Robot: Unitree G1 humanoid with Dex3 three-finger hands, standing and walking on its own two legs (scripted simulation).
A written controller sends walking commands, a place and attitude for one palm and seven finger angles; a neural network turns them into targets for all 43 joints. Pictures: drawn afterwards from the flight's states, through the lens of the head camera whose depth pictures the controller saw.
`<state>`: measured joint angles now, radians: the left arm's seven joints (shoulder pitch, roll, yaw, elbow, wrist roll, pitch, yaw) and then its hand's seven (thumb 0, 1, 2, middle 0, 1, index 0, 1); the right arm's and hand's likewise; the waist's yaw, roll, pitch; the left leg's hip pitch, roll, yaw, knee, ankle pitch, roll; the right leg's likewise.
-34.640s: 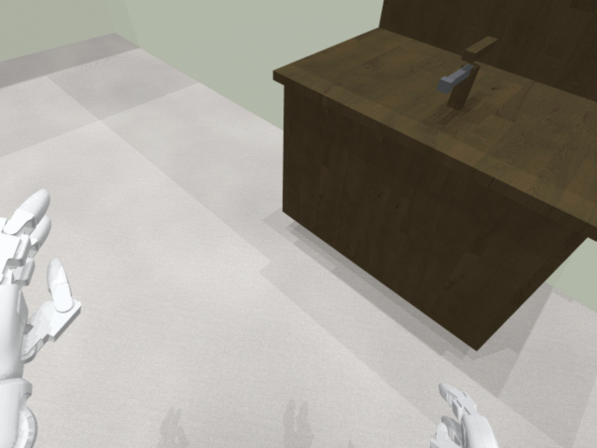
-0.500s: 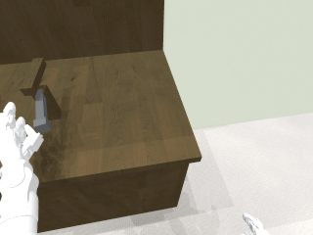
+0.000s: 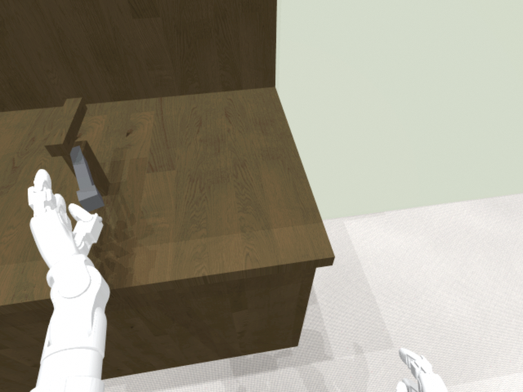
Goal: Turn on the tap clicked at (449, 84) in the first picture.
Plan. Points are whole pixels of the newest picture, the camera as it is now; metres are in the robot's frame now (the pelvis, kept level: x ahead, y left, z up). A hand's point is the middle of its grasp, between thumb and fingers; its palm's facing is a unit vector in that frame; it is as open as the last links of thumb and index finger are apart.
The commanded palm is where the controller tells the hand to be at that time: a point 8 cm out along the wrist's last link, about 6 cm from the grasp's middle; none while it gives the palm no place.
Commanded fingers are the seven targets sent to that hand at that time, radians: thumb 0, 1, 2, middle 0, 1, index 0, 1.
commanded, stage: push the lever round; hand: left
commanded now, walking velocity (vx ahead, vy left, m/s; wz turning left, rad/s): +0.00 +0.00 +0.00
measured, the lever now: (90, 198) +0.37 +0.31 +0.10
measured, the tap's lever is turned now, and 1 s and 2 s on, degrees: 22 55 75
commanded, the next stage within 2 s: lift the hand up off the lever in 1.78 s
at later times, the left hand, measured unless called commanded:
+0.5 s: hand (124, 205) +0.36 +0.25 +0.10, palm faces +0.72 -0.69 -0.06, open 7.6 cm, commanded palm +0.33 +0.27 +0.09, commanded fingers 0.00 0.90 0.90 -0.15 -0.15 -0.15 -0.15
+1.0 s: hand (141, 189) +0.40 +0.24 +0.09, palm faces +0.79 -0.61 -0.07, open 7.7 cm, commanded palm +0.36 +0.25 +0.09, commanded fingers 0.00 0.90 0.90 -0.15 -0.15 -0.15 -0.15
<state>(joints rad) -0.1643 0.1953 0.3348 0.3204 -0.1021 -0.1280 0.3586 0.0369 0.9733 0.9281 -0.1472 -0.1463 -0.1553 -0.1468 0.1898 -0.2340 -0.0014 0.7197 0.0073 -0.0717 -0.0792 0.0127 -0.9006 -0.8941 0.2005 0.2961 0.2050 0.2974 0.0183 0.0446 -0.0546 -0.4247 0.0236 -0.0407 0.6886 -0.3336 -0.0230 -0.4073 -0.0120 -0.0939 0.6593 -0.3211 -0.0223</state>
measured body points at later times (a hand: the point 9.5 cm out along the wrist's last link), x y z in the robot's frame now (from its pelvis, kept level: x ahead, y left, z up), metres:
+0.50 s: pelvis +0.00 -0.01 +0.00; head +0.01 -0.02 +0.45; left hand +0.32 +0.28 +0.10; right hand +0.14 -0.25 -0.11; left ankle +0.01 +0.13 -0.72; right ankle +0.01 -0.11 -0.72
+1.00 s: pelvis +0.02 +0.00 +0.00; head +0.04 -0.01 +0.45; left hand +0.36 +0.26 +0.10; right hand +0.14 -0.25 -0.12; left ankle +0.01 +0.13 -0.72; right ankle +0.01 -0.11 -0.72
